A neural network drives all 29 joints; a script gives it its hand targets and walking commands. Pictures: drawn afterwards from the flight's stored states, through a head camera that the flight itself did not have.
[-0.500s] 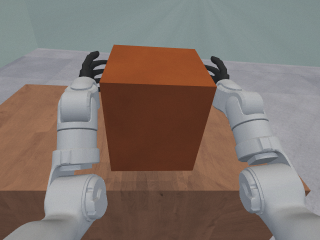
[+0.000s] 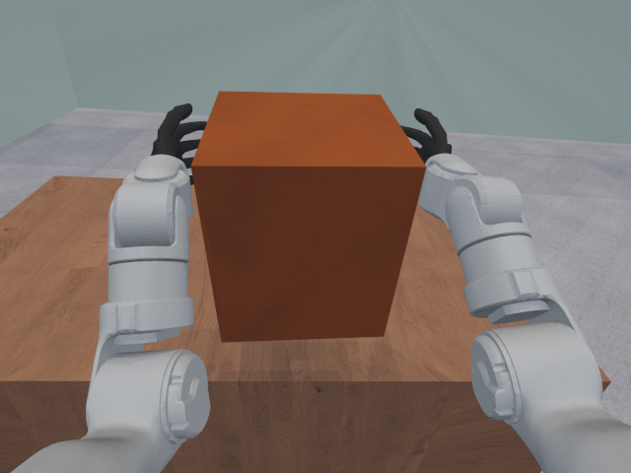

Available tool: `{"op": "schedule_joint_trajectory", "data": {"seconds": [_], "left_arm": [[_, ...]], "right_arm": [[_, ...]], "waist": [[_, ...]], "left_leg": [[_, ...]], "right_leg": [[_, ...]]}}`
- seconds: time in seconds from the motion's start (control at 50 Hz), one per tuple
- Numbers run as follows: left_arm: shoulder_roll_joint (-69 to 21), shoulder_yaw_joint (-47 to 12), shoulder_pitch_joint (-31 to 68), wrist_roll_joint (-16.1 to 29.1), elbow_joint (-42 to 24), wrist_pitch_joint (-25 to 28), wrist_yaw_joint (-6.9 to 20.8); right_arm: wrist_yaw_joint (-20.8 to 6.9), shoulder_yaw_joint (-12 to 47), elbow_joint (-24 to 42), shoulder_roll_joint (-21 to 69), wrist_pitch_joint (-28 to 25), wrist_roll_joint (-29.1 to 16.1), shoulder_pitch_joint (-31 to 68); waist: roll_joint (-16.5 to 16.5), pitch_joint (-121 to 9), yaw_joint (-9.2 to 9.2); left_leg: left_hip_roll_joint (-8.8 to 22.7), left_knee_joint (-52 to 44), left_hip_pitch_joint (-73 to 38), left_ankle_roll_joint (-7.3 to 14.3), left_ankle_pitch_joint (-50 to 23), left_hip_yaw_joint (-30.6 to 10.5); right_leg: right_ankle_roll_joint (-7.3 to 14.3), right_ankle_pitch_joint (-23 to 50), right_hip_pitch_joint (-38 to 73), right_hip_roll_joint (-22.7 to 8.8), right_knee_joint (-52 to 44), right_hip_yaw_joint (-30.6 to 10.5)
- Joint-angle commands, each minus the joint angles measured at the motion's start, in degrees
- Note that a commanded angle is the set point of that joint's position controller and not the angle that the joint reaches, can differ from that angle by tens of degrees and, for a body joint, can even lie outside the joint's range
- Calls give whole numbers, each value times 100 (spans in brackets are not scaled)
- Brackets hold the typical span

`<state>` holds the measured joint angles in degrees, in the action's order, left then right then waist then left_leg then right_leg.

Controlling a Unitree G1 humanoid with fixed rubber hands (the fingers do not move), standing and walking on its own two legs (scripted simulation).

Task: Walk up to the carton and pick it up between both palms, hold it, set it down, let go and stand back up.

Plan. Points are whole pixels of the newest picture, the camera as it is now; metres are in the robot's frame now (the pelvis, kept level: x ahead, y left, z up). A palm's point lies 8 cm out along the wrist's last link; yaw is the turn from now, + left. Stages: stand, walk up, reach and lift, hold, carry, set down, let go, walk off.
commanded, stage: hold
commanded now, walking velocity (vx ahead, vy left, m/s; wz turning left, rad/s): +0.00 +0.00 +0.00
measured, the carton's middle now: (302, 215) +0.38 +0.01 +0.23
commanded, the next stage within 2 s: none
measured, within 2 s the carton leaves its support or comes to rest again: neither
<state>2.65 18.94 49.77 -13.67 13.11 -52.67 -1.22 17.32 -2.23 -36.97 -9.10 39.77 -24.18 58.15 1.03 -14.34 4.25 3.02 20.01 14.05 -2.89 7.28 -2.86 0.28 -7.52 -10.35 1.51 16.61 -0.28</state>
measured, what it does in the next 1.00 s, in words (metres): stands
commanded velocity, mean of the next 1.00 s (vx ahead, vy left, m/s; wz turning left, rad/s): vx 0.00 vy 0.00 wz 0.00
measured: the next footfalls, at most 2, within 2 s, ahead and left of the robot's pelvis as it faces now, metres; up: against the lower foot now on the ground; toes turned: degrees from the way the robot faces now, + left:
none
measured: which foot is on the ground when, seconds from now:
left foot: down 0.00-1.00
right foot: down 0.00-1.00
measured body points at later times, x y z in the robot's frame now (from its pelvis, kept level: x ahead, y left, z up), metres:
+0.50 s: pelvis +0.01 +0.00 +0.00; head -0.07 +0.02 +0.44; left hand +0.39 +0.16 +0.28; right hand +0.39 -0.14 +0.30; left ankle +0.04 +0.15 -0.75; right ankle +0.01 -0.12 -0.75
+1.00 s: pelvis +0.00 +0.00 +0.00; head -0.08 +0.02 +0.44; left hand +0.38 +0.16 +0.29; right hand +0.39 -0.14 +0.29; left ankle +0.04 +0.15 -0.75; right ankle +0.01 -0.12 -0.75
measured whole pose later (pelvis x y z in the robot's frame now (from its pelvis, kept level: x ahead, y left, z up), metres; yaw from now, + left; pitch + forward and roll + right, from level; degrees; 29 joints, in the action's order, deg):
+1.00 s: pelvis +0.00 +0.00 +0.00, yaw +0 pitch +1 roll -1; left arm 2.6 19.7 51.5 -13.7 15.9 -51.5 -1.7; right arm 16.3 -2.2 -38.9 -9.1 38.4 -23.1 58.2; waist 1.0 -13.2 4.3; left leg 3.0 20.0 14.0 -2.8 7.2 -2.9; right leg 0.3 -7.5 -10.3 1.5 16.6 -0.3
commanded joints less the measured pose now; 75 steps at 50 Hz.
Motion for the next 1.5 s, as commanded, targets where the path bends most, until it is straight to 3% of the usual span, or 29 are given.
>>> {"op": "schedule_joint_trajectory", "data": {"seconds": [0.0,0.16,0.42,0.56,0.82,0.9,0.98,1.1,1.24,1.34,1.48], "left_arm": [[-3271,-2331,4183,1069,245,439,924],[-3235,-2296,4071,1044,333,484,912],[-3206,-2683,3701,1213,-1023,379,847],[-3176,-2716,4004,1231,-1091,319,866],[-3207,-2188,4213,973,484,413,966],[-3252,-2185,4179,1002,681,463,986],[-3319,-2300,4140,1064,387,528,916],[-3384,-2609,3907,1194,-324,506,825],[-3279,-2741,3740,1251,-1068,390,816],[-3187,-2665,3918,1196,-1048,320,866],[-3208,-2430,4291,1133,-308,364,915]], "right_arm": [[-909,1180,1151,3162,-158,-602,4670],[-879,1331,1375,3264,-259,-626,4778],[-608,1948,2229,3306,-42,-1171,4123],[-621,1705,1762,3183,145,-1153,3997],[-914,1106,904,3091,-102,-550,4667],[-934,1093,1117,3144,-236,-476,4909],[-892,1343,1442,3279,-300,-606,4911],[-743,1826,2092,3403,-274,-948,4688],[-583,1968,2225,3285,4,-1240,4115],[-601,1734,1775,3166,153,-1153,3948],[-779,1352,1156,3142,93,-874,4360]], "waist": [[-654,-1136,298],[-534,-1302,283],[-664,-2017,414],[-860,-1577,460],[-634,-834,274],[-533,-972,296],[-530,-1394,283],[-574,-1972,330],[-745,-1994,437],[-791,-1551,463],[-774,-1062,341]], "left_leg": [[-516,-228,-869,-17,277,153],[-572,-171,-919,48,132,177],[-650,232,-1521,-169,-1372,89],[-584,177,-1511,-261,-1215,66],[-504,-274,-759,-3,507,161],[-529,-284,-708,57,582,175],[-562,-144,-974,51,40,172],[-638,127,-1312,-47,-885,137],[-652,272,-1561,-199,-1495,54],[-594,193,-1542,-247,-1285,61],[-504,-59,-1133,-155,-309,101]], "right_leg": [[-141,-43,1131,254,-312,-43],[-192,183,1274,254,-279,-29],[-290,2041,1921,361,-18,-20],[-252,1505,1586,369,-98,25],[-148,-275,1031,233,-344,-44],[-143,-294,1087,221,-353,-56],[-167,234,1290,267,-282,-45],[-232,1344,1702,339,-130,-35],[-284,2108,1887,389,-18,-7],[-260,1587,1607,382,-99,20],[-167,405,1157,299,-256,-16]]}}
